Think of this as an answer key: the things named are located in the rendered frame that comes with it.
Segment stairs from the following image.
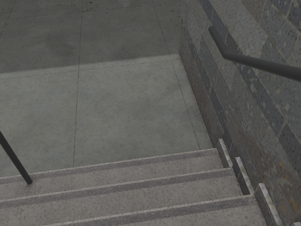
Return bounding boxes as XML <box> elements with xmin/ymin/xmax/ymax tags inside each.
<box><xmin>0</xmin><ymin>148</ymin><xmax>267</xmax><ymax>226</ymax></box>

